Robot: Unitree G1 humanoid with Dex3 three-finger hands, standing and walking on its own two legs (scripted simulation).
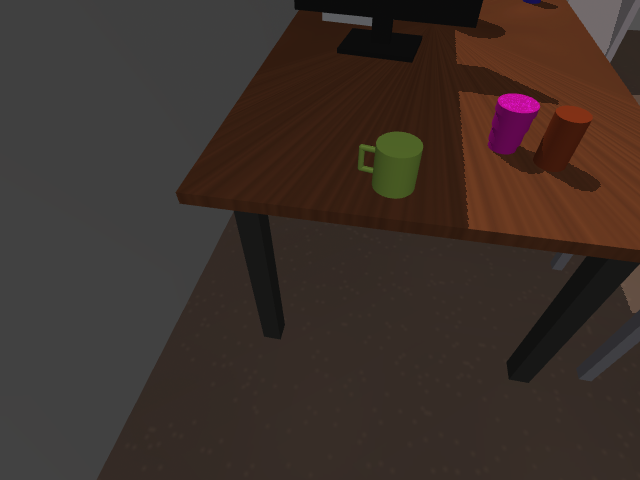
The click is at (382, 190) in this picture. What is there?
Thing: mug
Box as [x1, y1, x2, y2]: [358, 132, 422, 198]
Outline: 389,132 381,135 377,139 375,147 364,144 359,145 358,169 371,172 373,174 372,186 375,191 387,197 398,198 408,195 412,192 414,188 422,150 422,143 417,137 409,133
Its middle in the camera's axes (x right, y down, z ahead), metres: +0.14 -0.15 +0.77
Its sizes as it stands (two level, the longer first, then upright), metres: 0.122 0.088 0.097
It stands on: a support 0.73 m high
